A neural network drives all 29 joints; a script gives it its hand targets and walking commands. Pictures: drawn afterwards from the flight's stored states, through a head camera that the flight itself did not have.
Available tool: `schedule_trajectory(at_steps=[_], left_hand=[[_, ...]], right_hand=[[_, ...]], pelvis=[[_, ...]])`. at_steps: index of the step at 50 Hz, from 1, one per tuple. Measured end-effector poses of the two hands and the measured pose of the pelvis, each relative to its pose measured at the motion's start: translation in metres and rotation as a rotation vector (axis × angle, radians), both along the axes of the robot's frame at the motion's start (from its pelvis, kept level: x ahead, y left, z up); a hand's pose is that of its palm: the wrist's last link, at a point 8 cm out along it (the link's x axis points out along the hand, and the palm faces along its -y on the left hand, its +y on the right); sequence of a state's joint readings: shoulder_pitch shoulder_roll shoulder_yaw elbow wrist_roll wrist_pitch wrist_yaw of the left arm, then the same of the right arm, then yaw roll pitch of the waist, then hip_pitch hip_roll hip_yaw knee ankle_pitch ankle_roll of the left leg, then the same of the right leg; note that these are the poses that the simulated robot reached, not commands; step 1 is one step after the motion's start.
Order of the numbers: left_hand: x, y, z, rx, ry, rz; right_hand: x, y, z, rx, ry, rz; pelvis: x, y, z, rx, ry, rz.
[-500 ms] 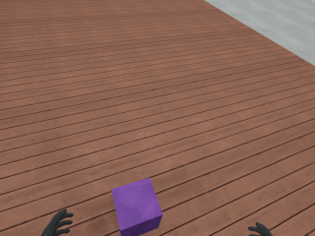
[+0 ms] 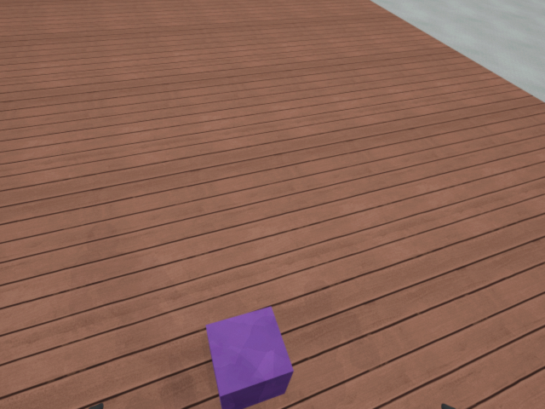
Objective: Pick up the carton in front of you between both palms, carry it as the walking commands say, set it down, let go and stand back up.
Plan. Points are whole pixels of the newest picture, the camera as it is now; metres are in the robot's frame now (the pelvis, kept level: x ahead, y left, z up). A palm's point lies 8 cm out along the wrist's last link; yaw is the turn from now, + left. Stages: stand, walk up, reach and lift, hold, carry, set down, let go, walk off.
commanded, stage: stand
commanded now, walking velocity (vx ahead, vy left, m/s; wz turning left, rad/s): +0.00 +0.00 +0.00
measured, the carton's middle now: (247, 361) +0.40 +0.05 -0.65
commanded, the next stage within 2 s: none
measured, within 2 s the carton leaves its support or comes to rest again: neither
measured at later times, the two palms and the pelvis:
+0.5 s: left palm out of the picture +0.04 +0.28 -0.12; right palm out of the picture +0.07 -0.30 -0.10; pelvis -0.01 -0.01 +0.00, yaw +1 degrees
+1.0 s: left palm out of the picture +0.04 +0.28 -0.11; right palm out of the picture +0.07 -0.31 -0.10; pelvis -0.02 -0.02 +0.00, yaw +2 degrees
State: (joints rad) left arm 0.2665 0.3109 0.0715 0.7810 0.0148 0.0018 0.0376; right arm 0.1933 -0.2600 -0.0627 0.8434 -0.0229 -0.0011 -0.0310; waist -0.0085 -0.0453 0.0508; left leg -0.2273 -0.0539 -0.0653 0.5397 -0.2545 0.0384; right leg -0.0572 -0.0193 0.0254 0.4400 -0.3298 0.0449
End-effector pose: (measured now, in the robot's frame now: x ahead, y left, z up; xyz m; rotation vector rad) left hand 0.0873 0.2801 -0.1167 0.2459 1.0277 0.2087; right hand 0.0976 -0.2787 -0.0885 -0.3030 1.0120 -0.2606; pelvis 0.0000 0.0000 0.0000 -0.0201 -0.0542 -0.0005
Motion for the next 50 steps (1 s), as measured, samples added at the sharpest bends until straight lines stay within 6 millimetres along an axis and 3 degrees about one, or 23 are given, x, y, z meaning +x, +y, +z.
schedule_trajectory(at_steps=[24, 50], left_hand=[[-0.043, 0.000, -0.001, 0.022, 0.080, 0.034], [-0.052, -0.003, 0.004, 0.046, 0.092, 0.056]], right_hand=[[-0.031, -0.016, -0.009, 0.000, 0.089, -0.006], [-0.029, -0.035, -0.010, -0.016, 0.107, 0.020]], pelvis=[[-0.014, -0.009, 0.003, 0.004, -0.009, 0.024], [-0.019, -0.022, 0.004, 0.005, -0.007, 0.041]])
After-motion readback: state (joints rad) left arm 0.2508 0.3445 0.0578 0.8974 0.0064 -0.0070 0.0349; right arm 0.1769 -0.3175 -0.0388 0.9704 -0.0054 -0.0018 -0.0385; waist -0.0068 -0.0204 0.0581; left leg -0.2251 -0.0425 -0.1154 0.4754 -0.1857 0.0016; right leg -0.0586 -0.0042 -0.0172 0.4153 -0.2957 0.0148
